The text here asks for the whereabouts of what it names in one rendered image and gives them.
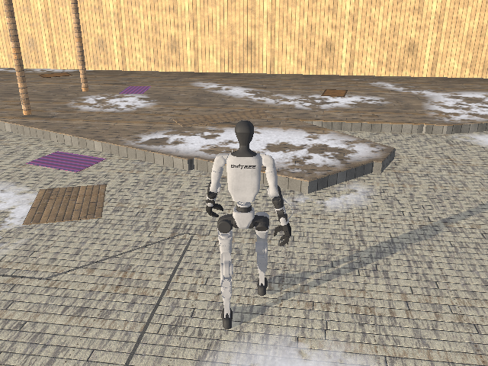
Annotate robot left upper arm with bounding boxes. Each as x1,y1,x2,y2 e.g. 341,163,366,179
209,153,229,193

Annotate robot left foot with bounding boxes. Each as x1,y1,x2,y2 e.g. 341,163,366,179
221,308,233,329

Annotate right robot hand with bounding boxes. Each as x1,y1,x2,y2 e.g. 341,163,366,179
274,223,291,246

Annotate right robot forearm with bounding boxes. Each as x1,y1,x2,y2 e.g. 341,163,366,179
272,186,289,226

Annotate robot right upper arm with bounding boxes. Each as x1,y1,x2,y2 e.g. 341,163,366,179
260,154,279,197

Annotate left robot hand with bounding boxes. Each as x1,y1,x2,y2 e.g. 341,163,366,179
206,204,223,217

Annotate left robot shin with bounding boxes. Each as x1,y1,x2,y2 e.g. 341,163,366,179
220,264,232,318

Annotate left robot forearm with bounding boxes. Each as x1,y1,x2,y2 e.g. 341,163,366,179
206,182,218,207

